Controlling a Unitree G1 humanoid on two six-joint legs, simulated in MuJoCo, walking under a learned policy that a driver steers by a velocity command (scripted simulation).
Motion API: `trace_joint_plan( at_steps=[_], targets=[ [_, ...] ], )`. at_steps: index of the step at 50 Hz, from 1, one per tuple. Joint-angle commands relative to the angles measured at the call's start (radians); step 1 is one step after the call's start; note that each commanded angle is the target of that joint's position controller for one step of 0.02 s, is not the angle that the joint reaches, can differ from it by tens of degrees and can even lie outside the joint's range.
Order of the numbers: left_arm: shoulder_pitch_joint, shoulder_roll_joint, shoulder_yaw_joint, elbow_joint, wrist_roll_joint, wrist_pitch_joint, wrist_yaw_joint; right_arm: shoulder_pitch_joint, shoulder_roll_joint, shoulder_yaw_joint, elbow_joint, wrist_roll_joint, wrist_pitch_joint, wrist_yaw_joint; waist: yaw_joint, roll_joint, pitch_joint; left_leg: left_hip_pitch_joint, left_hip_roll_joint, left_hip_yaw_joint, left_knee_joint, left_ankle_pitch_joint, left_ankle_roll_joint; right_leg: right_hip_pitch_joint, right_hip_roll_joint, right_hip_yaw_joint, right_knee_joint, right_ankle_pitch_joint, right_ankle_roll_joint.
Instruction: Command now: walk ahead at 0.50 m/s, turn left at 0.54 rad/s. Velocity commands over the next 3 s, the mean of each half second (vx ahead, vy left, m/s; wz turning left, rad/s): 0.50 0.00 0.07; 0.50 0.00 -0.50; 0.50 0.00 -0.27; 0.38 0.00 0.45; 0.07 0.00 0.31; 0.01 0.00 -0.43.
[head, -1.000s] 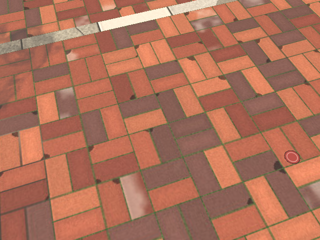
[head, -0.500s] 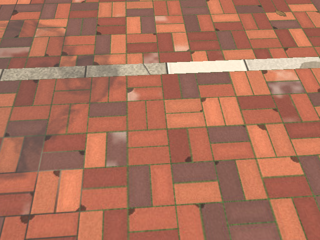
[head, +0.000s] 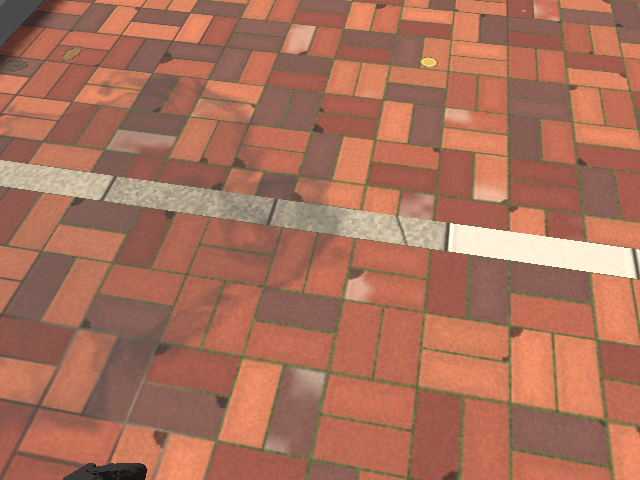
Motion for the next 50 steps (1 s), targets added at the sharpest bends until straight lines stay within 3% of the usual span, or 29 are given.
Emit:
trace_joint_plan(
  at_steps=[1, 2, 3, 4, 6, 10, 13, 15, 17, 19, 20, 21, 22, 23, 24, 26, 28, 30, 33, 37, 42, 44, 45, 46, 47, 48, 49, 50],
  targets=[
    [0.176, 0.116, 0.034, -0.016, 0.001, 0.017, 0.006, -0.056, -0.137, -0.024, -0.104, -0.01, -0.016, -0.001, 0.115, -0.087, -0.062, -0.494, 0.133, 0.029, 0.26, 0.116, -0.016, 0.48, -0.365, 0.453, -0.234, -0.169, -0.166],
    [0.159, 0.1, 0.027, -0.008, 0.008, 0.019, 0.003, -0.081, -0.117, -0.025, -0.114, -0.018, -0.017, 0.003, 0.096, -0.089, -0.015, -0.471, 0.154, 0.027, 0.215, 0.157, -0.014, 0.394, -0.333, 0.386, -0.258, -0.074, -0.167],
    [0.156, 0.091, 0.022, 0.0, 0.015, 0.017, 0.002, -0.074, -0.095, -0.022, -0.118, -0.011, -0.015, 0.008, 0.075, -0.104, -0.005, -0.428, 0.171, 0.032, 0.184, 0.177, -0.009, 0.339, -0.304, 0.322, -0.283, -0.019, -0.163],
    [0.163, 0.089, 0.022, 0.011, 0.013, 0.013, -0.002, -0.061, -0.072, -0.018, -0.119, -0.005, -0.014, 0.011, 0.065, -0.124, -0.007, -0.408, 0.175, 0.044, 0.152, 0.184, -0.009, 0.319, -0.29, 0.282, -0.304, 0.021, -0.171],
    [0.178, 0.11, 0.027, 0.029, 0.001, 0.005, -0.005, -0.084, -0.05, -0.01, -0.133, -0.009, -0.012, 0.013, 0.058, -0.12, 0.001, -0.425, 0.181, 0.057, 0.077, 0.21, -0.018, 0.312, -0.291, 0.223, -0.332, 0.122, -0.195],
    [0.202, 0.153, 0.036, 0.05, -0.014, 0.016, 0.001, -0.201, -0.029, 0.009, -0.171, -0.025, -0.024, 0.024, 0.074, -0.098, 0.011, -0.418, 0.198, 0.123, -0.165, 0.399, -0.038, 0.314, -0.264, 0.112, -0.355, 0.262, -0.19],
    [0.269, 0.171, 0.033, 0.072, -0.028, 0.033, 0.003, -0.319, -0.014, 0.021, -0.2, -0.02, -0.038, 0.035, 0.116, -0.102, 0.035, -0.327, 0.159, 0.172, -0.348, 0.503, -0.048, 0.291, -0.23, 0.076, -0.34, 0.249, -0.168],
    [0.318, 0.187, 0.034, 0.087, -0.032, 0.045, 0.004, -0.371, -0.028, 0.018, -0.219, -0.011, -0.045, 0.045, 0.133, -0.113, 0.047, -0.3, 0.135, 0.179, -0.42, 0.501, -0.05, 0.323, -0.253, 0.104, -0.316, 0.231, -0.166],
    [0.334, 0.198, 0.036, 0.096, -0.035, 0.056, 0.007, -0.384, -0.054, 0.01, -0.232, -0.007, -0.054, 0.053, 0.117, -0.133, 0.046, -0.258, 0.12, 0.168, -0.482, 0.46, -0.035, 0.364, -0.283, 0.144, -0.274, 0.223, -0.15],
    [0.316, 0.212, 0.037, 0.097, -0.037, 0.065, 0.013, -0.285, -0.095, -0.011, -0.209, -0.011, -0.062, 0.052, 0.039, -0.144, -0.002, -0.082, 0.094, 0.181, -0.555, 0.444, -0.002, 0.36, -0.275, 0.14, -0.168, 0.338, -0.117],
    [0.315, 0.194, 0.03, 0.093, -0.031, 0.064, 0.014, -0.158, -0.141, -0.034, -0.172, -0.021, -0.062, 0.043, -0.022, -0.129, -0.085, 0.124, 0.099, 0.179, -0.556, 0.456, 0.026, 0.304, -0.224, 0.103, -0.018, 0.402, -0.089],
    [0.294, 0.133, 0.006, 0.057, -0.008, 0.058, 0.013, 0.023, -0.217, -0.057, -0.149, -0.045, -0.06, 0.028, -0.1, -0.038, -0.239, 0.42, 0.283, 0.006, -0.503, 0.508, 0.095, 0.114, -0.161, 0.056, 0.274, 0.187, -0.046],
    [0.421, 0.023, -0.026, 0.039, -0.013, 0.04, 0.013, 0.072, -0.281, -0.067, -0.135, -0.053, -0.046, 0.027, -0.048, 0.236, -0.384, 0.707, 0.534, -0.401, -0.577, 0.381, 0.235, -0.239, -0.033, 0.012, 0.612, -0.397, 0.011],
    [0.391, 0.12, -0.002, 0.053, -0.038, 0.033, 0.012, 0.091, -0.194, -0.048, -0.13, -0.046, -0.043, 0.028, -0.079, 0.182, -0.376, 0.661, 0.516, -0.489, -0.646, 0.253, 0.233, -0.33, -0.066, 0.118, 0.75, -0.447, 0.009],
    [0.313, 0.161, 0.013, 0.027, -0.051, 0.035, 0.013, 0.038, -0.149, -0.032, -0.125, -0.035, -0.044, 0.026, -0.07, 0.143, -0.225, 0.549, 0.48, -0.336, -0.667, 0.258, 0.197, -0.393, -0.104, 0.105, 0.787, -0.37, 0.007],
    [0.246, 0.146, 0.018, 0.013, -0.029, 0.05, 0.018, -0.083, -0.088, -0.013, -0.12, -0.037, -0.051, 0.032, -0.01, 0.084, -0.084, 0.301, 0.404, -0.144, -0.739, 0.351, 0.167, -0.333, -0.164, 0.081, 0.721, -0.24, 0.01],
    [0.272, 0.106, 0.018, 0.014, -0.034, 0.081, 0.015, -0.148, -0.062, -0.011, -0.109, -0.042, -0.064, 0.035, 0.047, 0.1, -0.03, 0.155, 0.374, -0.029, -0.818, 0.396, 0.157, -0.238, -0.191, 0.089, 0.672, -0.186, 0.015],
    [0.248, 0.078, 0.015, -0.005, -0.031, 0.101, 0.013, -0.166, -0.079, -0.02, -0.093, -0.041, -0.075, 0.03, 0.066, 0.073, 0.006, 0.109, 0.381, 0.051, -0.864, 0.464, 0.165, -0.246, -0.197, 0.09, 0.632, -0.135, 0.026],
    [0.186, 0.069, 0.013, -0.035, -0.02, 0.109, 0.005, -0.148, -0.109, -0.034, -0.065, -0.045, -0.077, 0.017, 0.062, 0.036, 0.027, 0.126, 0.375, 0.164, -0.886, 0.51, 0.158, -0.278, -0.198, 0.092, 0.504, 0.003, 0.036],
    [0.058, 0.057, 0.002, -0.075, -0.019, 0.102, -0.023, -0.12, -0.152, -0.047, -0.041, -0.037, -0.067, 0.006, 0.02, 0.019, 0.059, 0.148, 0.355, 0.295, -0.886, 0.51, 0.119, -0.223, -0.174, 0.028, 0.28, 0.158, 0.019],
    [-0.04, 0.092, 0.01, -0.137, -0.018, 0.109, -0.043, -0.073, -0.199, -0.067, -0.005, -0.008, -0.039, 0.006, 0.0, 0.025, 0.091, 0.296, 0.402, 0.345, -0.804, 0.578, 0.083, -0.221, -0.143, -0.036, 0.163, 0.017, -0.04],
    [0.039, 0.126, 0.032, -0.135, -0.016, 0.112, -0.042, -0.09, -0.228, -0.074, -0.004, 0.003, -0.024, 0.003, 0.06, 0.047, 0.024, 0.319, 0.388, 0.386, -0.627, 0.92, 0.055, -0.071, -0.069, -0.107, 0.14, -0.074, -0.082],
    [0.187, 0.167, 0.06, -0.096, -0.021, 0.112, -0.037, -0.101, -0.219, -0.068, -0.007, 0.006, -0.014, 0.002, 0.141, 0.027, -0.053, 0.275, 0.346, 0.426, -0.425, 1.031, 0.026, 0.132, -0.007, -0.138, 0.08, -0.032, -0.114],
    [0.369, 0.256, 0.101, -0.046, -0.026, 0.119, -0.02, -0.079, -0.182, -0.052, -0.019, -0.014, -0.017, -0.002, 0.211, -0.044, -0.151, 0.072, 0.304, 0.44, -0.133, 0.858, -0.027, 0.438, -0.035, -0.027, 0.071, 0.013, -0.161],
    [0.352, 0.397, 0.122, -0.053, -0.035, 0.116, -0.01, 0.003, -0.036, -0.005, -0.083, -0.06, -0.039, 0.005, 0.095, -0.349, -0.205, -0.395, 0.114, 0.377, 0.251, -0.015, -0.104, 0.744, -0.301, 0.539, -0.033, -0.112, -0.345],
    [0.381, 0.333, 0.097, -0.097, -0.026, 0.097, -0.017, -0.077, -0.091, -0.003, -0.094, -0.023, -0.079, 0.015, 0.159, -0.236, -0.368, -0.507, 0.071, 0.119, 0.379, -0.108, -0.089, 0.81, -0.388, 0.844, -0.214, -0.286, -0.405],
    [0.357, 0.263, 0.077, -0.085, -0.017, 0.081, -0.022, -0.181, -0.151, -0.018, -0.12, 0.019, -0.098, 0.022, 0.179, -0.156, -0.235, -0.6, 0.114, 0.104, 0.385, -0.013, -0.061, 0.745, -0.372, 0.722, -0.238, -0.229, -0.35],
    [0.311, 0.229, 0.067, -0.088, -0.021, 0.073, -0.02, -0.195, -0.138, -0.012, -0.12, 0.008, -0.107, 0.018, 0.144, -0.11, -0.16, -0.581, 0.157, 0.105, 0.312, 0.073, -0.04, 0.619, -0.333, 0.604, -0.223, -0.161, -0.316]
  ],
)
